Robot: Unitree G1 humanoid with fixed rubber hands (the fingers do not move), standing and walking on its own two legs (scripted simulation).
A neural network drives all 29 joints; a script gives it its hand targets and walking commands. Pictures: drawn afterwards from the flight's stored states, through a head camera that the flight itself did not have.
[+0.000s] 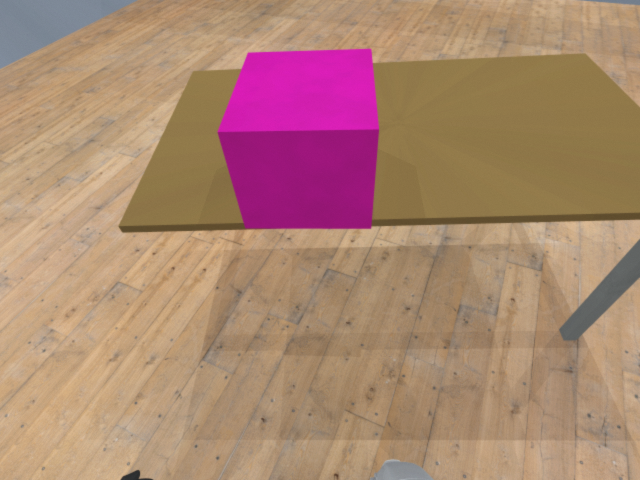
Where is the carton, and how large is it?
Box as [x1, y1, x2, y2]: [218, 49, 378, 228]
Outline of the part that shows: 370,49 250,52 247,54 218,129 218,135 245,228 370,228 378,136 378,123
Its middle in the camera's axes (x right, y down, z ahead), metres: -0.02 -0.20 +0.80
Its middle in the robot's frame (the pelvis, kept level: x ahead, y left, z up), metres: +0.74 +0.00 +0.01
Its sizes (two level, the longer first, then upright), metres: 0.294 0.261 0.234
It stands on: a table, 0.64 m high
